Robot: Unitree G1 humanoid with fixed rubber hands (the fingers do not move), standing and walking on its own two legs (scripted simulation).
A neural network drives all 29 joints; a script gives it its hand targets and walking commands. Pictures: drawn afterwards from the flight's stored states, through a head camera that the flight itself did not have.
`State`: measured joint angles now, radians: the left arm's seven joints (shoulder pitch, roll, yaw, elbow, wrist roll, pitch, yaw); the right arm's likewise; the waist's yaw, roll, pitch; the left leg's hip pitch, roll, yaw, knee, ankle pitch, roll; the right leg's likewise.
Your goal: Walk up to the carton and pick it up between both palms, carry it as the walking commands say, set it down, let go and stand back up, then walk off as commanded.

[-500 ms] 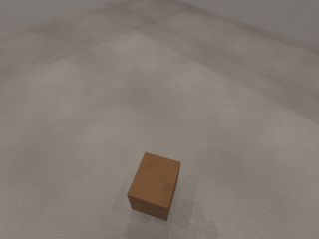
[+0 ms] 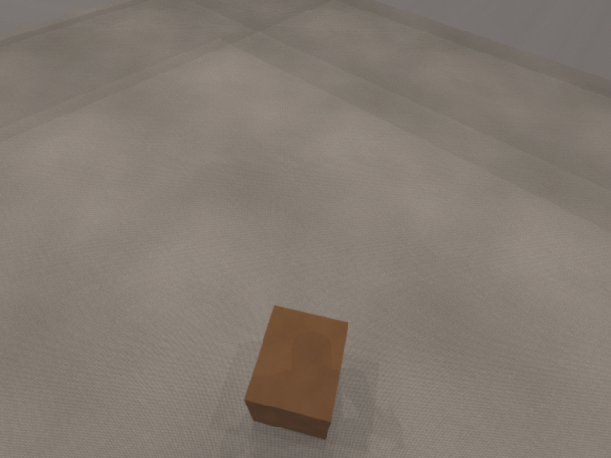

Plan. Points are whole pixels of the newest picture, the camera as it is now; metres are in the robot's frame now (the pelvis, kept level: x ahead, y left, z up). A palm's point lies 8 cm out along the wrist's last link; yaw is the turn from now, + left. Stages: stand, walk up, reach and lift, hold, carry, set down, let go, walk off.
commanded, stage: walk up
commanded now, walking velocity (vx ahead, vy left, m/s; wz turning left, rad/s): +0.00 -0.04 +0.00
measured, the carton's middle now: (299, 372) +0.44 +0.02 -0.65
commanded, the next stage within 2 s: none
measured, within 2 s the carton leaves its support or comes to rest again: neither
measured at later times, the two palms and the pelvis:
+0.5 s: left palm out of the picture +0.05 +0.22 -0.12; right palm out of the picture +0.05 -0.28 -0.15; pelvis +0.00 -0.03 +0.00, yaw +0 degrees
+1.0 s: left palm out of the picture +0.03 +0.16 -0.14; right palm out of the picture +0.03 -0.34 -0.14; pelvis +0.00 -0.09 +0.00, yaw +1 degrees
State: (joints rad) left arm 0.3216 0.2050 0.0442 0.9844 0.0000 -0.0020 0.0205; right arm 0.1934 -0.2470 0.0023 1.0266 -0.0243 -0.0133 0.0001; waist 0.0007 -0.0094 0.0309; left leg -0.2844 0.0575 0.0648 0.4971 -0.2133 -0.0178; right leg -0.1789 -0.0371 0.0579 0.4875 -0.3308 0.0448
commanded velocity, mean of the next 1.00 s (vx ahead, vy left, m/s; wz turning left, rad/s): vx -0.01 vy -0.06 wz -0.01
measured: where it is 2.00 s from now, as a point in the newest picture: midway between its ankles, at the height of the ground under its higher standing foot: outside the picture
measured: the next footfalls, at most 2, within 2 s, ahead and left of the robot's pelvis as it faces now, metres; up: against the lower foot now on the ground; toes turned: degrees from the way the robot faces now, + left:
right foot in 0.42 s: +0.05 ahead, -0.14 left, +0.00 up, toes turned +0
left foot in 0.70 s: +0.00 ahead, +0.08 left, +0.00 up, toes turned +7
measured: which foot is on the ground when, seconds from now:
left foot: down 0.00-0.44, up 0.46-0.68, down 0.70-1.00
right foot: up 0.00-0.40, down 0.42-0.78, up 0.80-0.98, down 1.00-1.00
